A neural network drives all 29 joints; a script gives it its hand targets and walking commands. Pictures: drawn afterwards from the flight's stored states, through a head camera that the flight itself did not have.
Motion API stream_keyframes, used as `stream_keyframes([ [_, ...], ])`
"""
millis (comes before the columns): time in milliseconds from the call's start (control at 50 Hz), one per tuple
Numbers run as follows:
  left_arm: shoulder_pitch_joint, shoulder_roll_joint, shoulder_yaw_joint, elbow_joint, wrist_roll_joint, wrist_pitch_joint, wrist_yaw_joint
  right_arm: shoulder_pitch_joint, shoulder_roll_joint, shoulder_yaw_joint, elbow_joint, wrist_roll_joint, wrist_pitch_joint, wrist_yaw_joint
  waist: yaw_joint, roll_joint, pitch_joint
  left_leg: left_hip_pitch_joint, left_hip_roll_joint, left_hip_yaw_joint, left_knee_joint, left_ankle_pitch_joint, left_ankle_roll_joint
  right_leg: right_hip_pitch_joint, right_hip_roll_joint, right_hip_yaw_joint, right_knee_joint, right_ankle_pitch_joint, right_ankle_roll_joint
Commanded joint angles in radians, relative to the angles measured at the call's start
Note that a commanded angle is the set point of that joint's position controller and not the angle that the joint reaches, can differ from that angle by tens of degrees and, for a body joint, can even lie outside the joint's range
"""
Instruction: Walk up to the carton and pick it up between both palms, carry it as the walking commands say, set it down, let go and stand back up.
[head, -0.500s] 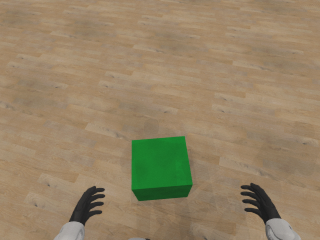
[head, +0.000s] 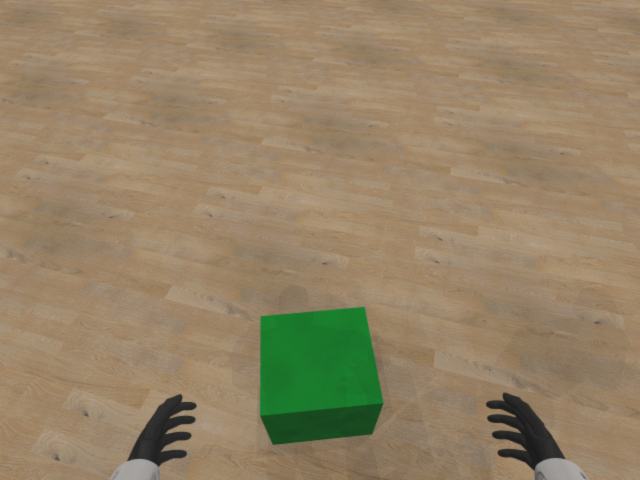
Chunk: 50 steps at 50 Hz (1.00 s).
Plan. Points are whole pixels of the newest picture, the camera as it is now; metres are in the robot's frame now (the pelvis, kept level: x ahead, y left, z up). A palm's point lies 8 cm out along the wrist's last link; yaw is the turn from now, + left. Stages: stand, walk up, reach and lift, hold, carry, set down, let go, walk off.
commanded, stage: stand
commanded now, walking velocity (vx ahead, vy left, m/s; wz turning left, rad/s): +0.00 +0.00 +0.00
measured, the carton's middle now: (318, 376) +0.47 +0.04 -0.63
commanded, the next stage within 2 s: none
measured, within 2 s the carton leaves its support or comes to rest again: neither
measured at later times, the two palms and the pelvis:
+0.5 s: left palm (117, 477) +0.14 +0.29 -0.09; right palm out of the picture +0.13 -0.30 -0.09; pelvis +0.02 +0.00 +0.00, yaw -1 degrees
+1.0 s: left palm out of the picture +0.10 +0.30 -0.10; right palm out of the picture +0.09 -0.31 -0.09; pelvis +0.00 +0.00 +0.01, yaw -1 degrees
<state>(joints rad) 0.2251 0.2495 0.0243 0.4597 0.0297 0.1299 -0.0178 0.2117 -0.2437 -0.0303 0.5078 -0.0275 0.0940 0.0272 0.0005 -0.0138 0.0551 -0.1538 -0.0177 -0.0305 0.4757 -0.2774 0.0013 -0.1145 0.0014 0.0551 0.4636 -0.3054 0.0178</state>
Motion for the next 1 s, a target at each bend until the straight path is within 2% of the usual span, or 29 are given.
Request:
stream_keyframes([
  [0,-0.042,0.178,0.061,0.008,0.016,-0.072,0.029,-0.046,-0.194,-0.058,0.031,-0.023,-0.054,-0.032,-0.008,0.005,-0.036,-0.050,0.061,-0.036,-0.082,0.045,-0.023,-0.105,-0.028,0.020,-0.074,0.028,0.010],
  [20,-0.046,0.172,0.060,0.026,0.017,-0.083,0.028,-0.059,-0.188,-0.055,0.049,-0.021,-0.063,-0.032,-0.004,0.014,-0.036,-0.058,0.065,-0.046,-0.088,0.032,-0.017,-0.104,-0.027,0.021,-0.069,0.037,0.007],
  [160,-0.044,0.208,0.058,0.128,0.012,-0.113,0.035,-0.069,-0.216,-0.050,0.149,-0.013,-0.088,-0.035,-0.007,0.019,-0.121,0.023,0.080,-0.038,-0.042,0.315,-0.007,-0.054,-0.050,0.031,-0.046,0.277,0.003],
  [300,-0.032,0.240,0.045,0.203,0.007,-0.121,0.047,-0.065,-0.248,-0.047,0.221,-0.009,-0.094,-0.046,-0.008,0.017,-0.124,0.045,0.091,-0.041,-0.040,0.395,-0.005,-0.030,-0.062,0.039,-0.043,0.362,-0.003],
  [520,-0.048,0.258,0.031,0.285,0.003,-0.131,0.049,-0.081,-0.263,-0.037,0.300,-0.003,-0.101,-0.049,-0.007,0.011,-0.108,0.053,0.100,-0.047,-0.066,0.380,-0.002,-0.014,-0.075,0.049,-0.070,0.371,-0.011],
  [980,-0.075,0.292,0.017,0.413,-0.003,-0.140,0.041,-0.108,-0.292,-0.020,0.415,0.004,-0.106,-0.044,-0.006,0.012,-0.051,0.041,0.114,-0.069,-0.143,0.219,0.008,-0.018,-0.089,0.071,-0.148,0.232,-0.021],
])
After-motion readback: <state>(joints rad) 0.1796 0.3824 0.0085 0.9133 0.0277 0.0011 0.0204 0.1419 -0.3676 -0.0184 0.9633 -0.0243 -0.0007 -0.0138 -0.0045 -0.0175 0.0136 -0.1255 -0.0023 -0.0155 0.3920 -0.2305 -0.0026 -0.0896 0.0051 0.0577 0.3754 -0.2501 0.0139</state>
